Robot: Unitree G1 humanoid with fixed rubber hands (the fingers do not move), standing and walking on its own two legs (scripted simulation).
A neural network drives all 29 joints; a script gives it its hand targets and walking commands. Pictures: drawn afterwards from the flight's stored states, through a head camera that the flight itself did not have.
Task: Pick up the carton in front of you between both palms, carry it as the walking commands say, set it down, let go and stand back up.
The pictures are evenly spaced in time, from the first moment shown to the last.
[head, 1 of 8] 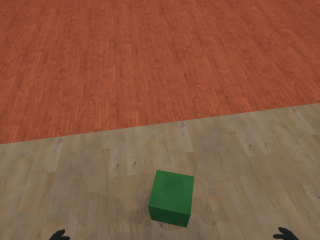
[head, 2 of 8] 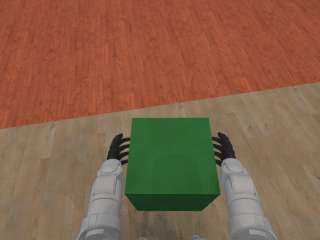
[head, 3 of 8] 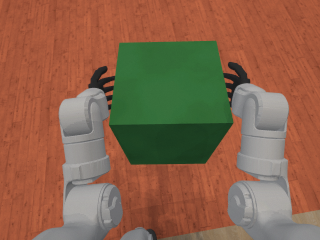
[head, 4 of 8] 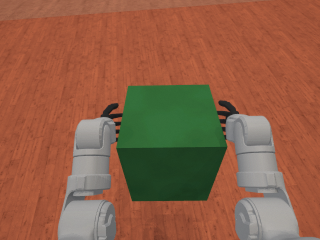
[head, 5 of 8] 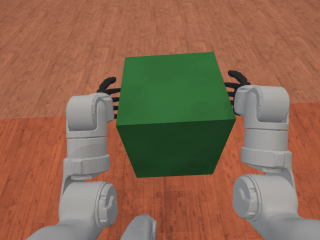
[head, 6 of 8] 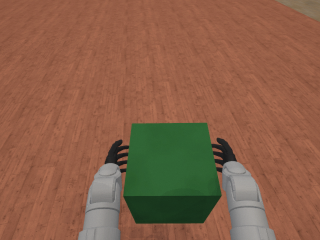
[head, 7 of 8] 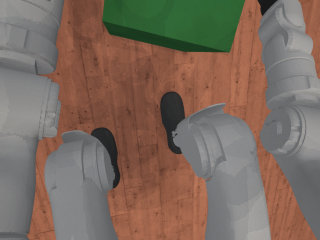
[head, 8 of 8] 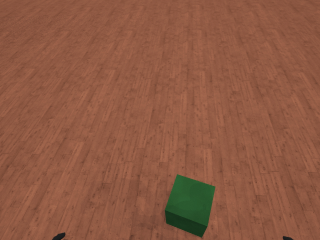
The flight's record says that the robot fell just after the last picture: no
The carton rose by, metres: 1.08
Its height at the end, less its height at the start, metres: +0.35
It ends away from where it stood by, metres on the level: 5.16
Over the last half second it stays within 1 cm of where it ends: yes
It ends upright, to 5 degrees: yes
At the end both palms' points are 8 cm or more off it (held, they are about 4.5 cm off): yes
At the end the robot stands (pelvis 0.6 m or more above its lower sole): yes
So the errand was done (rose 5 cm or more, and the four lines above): yes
